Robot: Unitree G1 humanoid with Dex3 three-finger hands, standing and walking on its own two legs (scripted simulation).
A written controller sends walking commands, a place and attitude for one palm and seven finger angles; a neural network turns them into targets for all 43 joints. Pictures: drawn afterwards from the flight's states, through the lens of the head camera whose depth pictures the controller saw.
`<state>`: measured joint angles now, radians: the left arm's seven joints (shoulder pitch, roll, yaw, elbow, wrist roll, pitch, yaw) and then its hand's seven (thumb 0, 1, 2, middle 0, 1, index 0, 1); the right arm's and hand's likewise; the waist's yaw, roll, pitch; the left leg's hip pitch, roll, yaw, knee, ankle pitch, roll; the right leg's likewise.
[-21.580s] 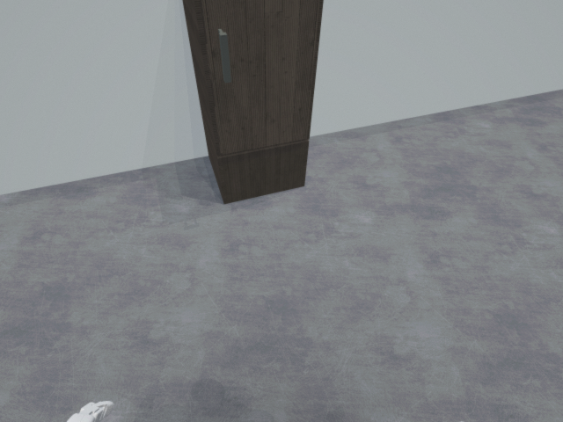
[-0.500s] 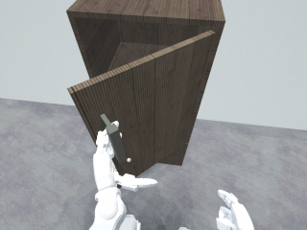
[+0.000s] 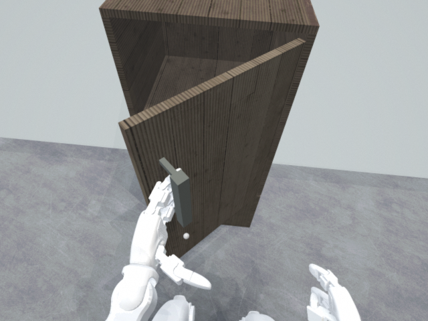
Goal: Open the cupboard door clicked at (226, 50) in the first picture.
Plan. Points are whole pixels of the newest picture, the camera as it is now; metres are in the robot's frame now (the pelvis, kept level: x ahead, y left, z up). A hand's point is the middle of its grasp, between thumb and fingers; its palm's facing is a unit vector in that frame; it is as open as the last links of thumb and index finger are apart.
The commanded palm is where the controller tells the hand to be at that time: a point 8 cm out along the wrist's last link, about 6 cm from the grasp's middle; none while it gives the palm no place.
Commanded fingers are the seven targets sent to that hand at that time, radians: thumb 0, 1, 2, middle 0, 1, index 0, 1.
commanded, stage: slide the hand sideways off the handle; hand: left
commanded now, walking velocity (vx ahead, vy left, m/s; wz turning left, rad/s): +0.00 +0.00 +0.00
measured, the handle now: (175, 194) +0.33 +0.09 +0.06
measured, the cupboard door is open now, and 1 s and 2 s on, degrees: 46 46 46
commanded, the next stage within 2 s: draw the hand back to the body in 0.78 s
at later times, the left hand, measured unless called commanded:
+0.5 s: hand (162, 251) +0.23 +0.10 +0.05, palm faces -0.09 -1.00 -0.02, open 16.1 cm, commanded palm +0.20 +0.16 +0.06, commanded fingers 0.00 -0.50 0.30 -0.15 -0.30 -0.15 -0.30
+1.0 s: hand (130, 266) +0.20 +0.14 +0.06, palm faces -0.10 -0.99 -0.03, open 16.3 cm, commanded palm +0.18 +0.20 +0.08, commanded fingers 0.00 -0.50 0.30 -0.15 -0.30 -0.15 -0.30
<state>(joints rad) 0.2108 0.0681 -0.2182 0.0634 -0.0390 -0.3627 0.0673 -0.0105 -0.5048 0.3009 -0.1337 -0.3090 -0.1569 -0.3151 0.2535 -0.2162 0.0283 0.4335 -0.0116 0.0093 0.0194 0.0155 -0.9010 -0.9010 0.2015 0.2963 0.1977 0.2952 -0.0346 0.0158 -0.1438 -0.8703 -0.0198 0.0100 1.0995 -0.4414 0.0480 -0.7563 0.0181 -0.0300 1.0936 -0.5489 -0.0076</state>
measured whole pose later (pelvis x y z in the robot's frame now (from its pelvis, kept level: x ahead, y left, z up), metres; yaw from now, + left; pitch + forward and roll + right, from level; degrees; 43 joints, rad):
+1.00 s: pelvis +0.01 -0.02 -0.01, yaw +0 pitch +13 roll -3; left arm 0.51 0.25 0.09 -0.19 -0.29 -0.34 -0.27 -0.01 -0.50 0.30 -0.15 -0.30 -0.16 -0.30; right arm 0.25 -0.22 0.01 0.42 0.03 -0.03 -0.06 0.02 -0.90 -0.90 0.20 0.30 0.20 0.30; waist 0.00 0.05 -0.17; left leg -0.93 0.01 -0.04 1.19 -0.49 0.01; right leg -0.80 0.06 -0.07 1.16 -0.59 -0.05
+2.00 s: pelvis +0.05 -0.01 +0.08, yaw +0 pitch -1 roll +0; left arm 0.54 0.37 0.29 -0.44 -0.07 -0.02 0.13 0.00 0.45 0.71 -0.19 -0.30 -0.20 -0.30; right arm 0.23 -0.22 0.06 0.56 0.01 -0.07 -0.09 0.02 -0.90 -0.90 0.20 0.30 0.20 0.30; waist 0.05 0.04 -0.05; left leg -0.25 -0.02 0.01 0.54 -0.28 0.03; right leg -0.13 0.02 -0.01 0.50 -0.35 -0.02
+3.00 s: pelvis +0.00 -0.01 +0.08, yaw -2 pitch -1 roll -1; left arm 0.57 0.45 0.40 -0.49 -0.07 -0.13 0.12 0.02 0.88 0.90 -0.21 -0.30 -0.22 -0.30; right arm 0.17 -0.24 -0.02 0.55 0.02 0.05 -0.08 0.02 -0.90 -0.90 0.20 0.30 0.20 0.30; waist 0.00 0.02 0.04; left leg -0.29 0.01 0.03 0.46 -0.16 0.03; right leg -0.18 0.05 0.01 0.41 -0.22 -0.02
